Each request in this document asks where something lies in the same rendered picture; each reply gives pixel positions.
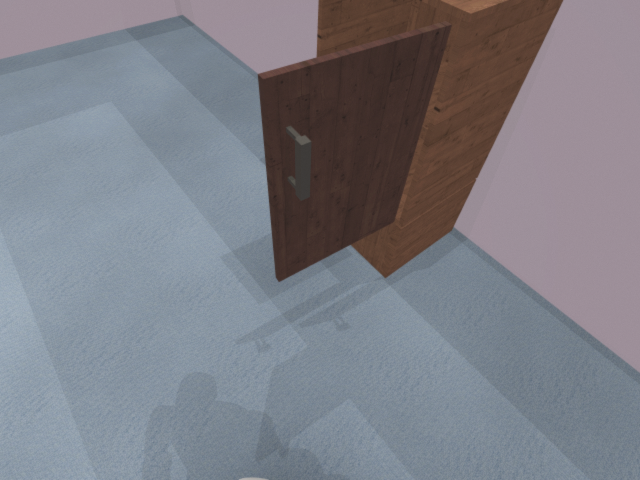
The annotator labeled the handle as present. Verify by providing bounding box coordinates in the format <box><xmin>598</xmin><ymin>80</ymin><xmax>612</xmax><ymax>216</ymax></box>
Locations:
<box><xmin>286</xmin><ymin>126</ymin><xmax>312</xmax><ymax>201</ymax></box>

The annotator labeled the cupboard door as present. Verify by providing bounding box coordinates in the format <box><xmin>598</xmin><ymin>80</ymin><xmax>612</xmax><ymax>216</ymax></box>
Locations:
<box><xmin>258</xmin><ymin>21</ymin><xmax>452</xmax><ymax>282</ymax></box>

